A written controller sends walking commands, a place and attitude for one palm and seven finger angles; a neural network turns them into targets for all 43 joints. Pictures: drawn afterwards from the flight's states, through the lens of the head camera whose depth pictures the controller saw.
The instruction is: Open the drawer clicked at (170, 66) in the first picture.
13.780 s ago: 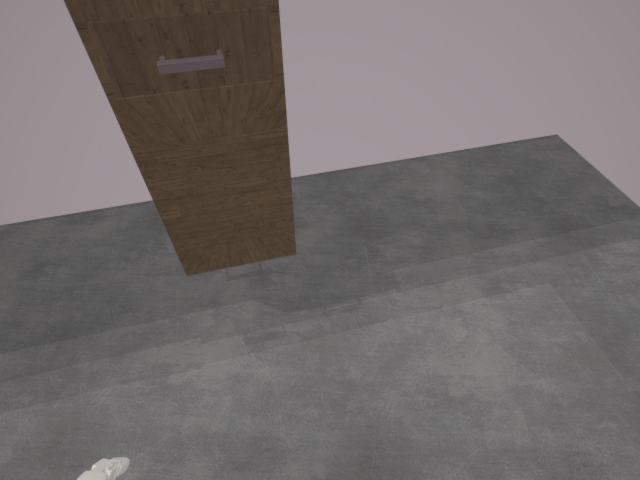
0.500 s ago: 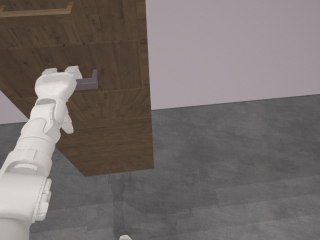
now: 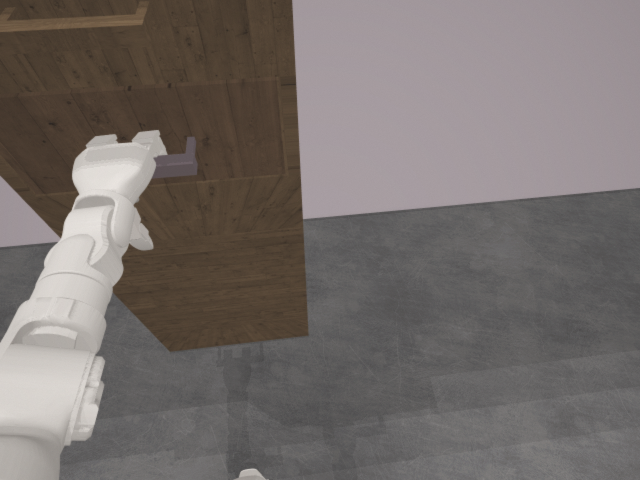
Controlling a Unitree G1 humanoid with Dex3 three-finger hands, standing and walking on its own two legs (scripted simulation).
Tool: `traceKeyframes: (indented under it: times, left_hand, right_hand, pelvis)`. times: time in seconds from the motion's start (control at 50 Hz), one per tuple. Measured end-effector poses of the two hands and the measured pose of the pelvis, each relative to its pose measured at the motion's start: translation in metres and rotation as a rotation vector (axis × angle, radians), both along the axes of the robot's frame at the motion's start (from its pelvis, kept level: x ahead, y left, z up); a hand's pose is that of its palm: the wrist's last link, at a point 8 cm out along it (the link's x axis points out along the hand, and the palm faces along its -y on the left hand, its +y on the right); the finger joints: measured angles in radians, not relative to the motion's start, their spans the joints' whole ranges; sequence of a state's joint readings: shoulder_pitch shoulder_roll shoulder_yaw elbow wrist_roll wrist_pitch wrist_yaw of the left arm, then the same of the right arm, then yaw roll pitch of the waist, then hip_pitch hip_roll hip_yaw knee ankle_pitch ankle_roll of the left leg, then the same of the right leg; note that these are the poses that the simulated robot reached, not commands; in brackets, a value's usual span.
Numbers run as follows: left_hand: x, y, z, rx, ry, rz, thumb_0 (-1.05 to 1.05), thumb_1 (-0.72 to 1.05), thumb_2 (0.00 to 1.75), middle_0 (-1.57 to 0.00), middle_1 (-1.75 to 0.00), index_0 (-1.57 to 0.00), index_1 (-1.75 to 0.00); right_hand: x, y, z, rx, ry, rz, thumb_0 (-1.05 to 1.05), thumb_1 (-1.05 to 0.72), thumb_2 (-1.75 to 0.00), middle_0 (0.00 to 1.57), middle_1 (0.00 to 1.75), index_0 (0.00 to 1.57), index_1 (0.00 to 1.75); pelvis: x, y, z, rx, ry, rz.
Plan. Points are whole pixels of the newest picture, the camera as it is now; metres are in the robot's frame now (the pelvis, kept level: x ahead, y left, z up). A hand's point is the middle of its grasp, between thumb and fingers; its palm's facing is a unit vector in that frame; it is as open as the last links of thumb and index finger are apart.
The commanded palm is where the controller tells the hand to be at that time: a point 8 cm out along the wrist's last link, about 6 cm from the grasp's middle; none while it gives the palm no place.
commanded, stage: close the thumb around the handle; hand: left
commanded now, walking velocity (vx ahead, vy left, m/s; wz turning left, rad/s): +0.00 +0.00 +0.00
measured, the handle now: (141, 157) +0.53 +0.23 +0.09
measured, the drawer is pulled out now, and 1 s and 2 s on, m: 0.00 0.04 0.14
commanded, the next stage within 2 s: pull the drawer open in 0.46 s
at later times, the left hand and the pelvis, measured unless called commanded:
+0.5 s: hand (136, 200) +0.47 +0.23 +0.07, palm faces -0.03 -0.04 -1.00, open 5.9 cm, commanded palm +0.44 +0.24 +0.12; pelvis +0.00 +0.00 +0.00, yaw +0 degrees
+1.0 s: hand (133, 223) +0.43 +0.23 +0.07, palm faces -0.01 -0.06 -1.00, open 5.9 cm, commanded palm +0.39 +0.23 +0.12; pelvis +0.02 +0.00 +0.01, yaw +0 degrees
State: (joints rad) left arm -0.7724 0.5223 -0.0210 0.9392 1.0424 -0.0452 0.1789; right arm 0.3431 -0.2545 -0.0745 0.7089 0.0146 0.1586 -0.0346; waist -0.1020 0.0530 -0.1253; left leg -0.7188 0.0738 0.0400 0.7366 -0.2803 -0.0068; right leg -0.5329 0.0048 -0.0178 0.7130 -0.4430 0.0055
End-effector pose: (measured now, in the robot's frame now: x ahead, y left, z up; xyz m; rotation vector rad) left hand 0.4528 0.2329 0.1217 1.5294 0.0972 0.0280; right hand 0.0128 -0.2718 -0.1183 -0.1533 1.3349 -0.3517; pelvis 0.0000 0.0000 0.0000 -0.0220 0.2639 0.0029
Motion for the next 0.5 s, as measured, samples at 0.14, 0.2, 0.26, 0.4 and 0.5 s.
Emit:
traceKeyframes:
  times: [0.14,0.2,0.26,0.4,0.5]
  left_hand:
    - [-0.003,-0.002,0.002,0.006,-0.003,-0.004,0.0,0.1,0.55,-0.35,-1.26,-0.36,-1.27]
    - [-0.004,-0.003,0.002,0.003,-0.006,-0.004,0.0,0.26,0.62,-0.35,-1.28,-0.37,-1.27]
    - [-0.004,-0.003,0.002,0.003,-0.005,-0.001,0.0,0.42,0.69,-0.35,-1.28,-0.37,-1.28]
    - [-0.004,-0.003,0.002,0.002,-0.005,-0.002,0.0,0.7,0.81,-0.35,-1.3,-0.36,-1.29]
    - [-0.004,-0.003,0.001,0.001,-0.009,-0.004,0.0,0.71,0.8,-0.33,-1.31,-0.35,-1.29]
  right_hand:
    - [0.002,0.001,-0.001,0.007,-0.011,0.001,0.01,-0.91,-0.9,0.2,0.3,0.2,0.3]
    - [0.004,0.001,-0.002,0.01,-0.015,0.003,0.01,-0.91,-0.9,0.2,0.3,0.2,0.3]
    - [0.006,0.0,-0.001,0.01,-0.022,0.003,0.01,-0.91,-0.9,0.2,0.3,0.2,0.3]
    - [0.011,-0.002,0.0,0.006,-0.034,0.001,0.01,-0.91,-0.9,0.2,0.3,0.2,0.3]
    - [0.014,-0.003,0.001,0.004,-0.034,0.003,0.01,-0.91,-0.9,0.2,0.3,0.2,0.3]
  pelvis:
    - [0.0,-0.001,0.0,0.001,-0.003,-0.002]
    - [0.0,-0.001,0.0,0.002,-0.006,-0.001]
    - [0.0,-0.001,0.001,0.003,-0.008,-0.002]
    - [0.002,-0.002,0.001,0.005,-0.009,-0.006]
    - [0.004,-0.002,0.002,0.005,-0.01,-0.007]
